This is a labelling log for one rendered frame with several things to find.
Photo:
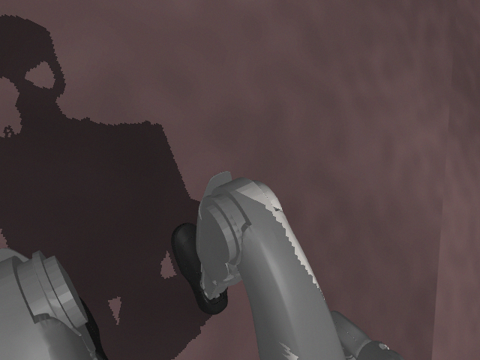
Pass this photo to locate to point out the left robot foot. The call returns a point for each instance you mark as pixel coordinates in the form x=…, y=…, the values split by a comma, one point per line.
x=93, y=330

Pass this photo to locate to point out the right robot foot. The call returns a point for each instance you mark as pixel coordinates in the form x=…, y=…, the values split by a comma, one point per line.
x=184, y=248

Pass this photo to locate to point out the right robot arm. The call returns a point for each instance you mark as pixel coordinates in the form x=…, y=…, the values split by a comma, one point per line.
x=376, y=350

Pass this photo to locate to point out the right robot hand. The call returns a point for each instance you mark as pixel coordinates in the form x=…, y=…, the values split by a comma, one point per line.
x=352, y=338

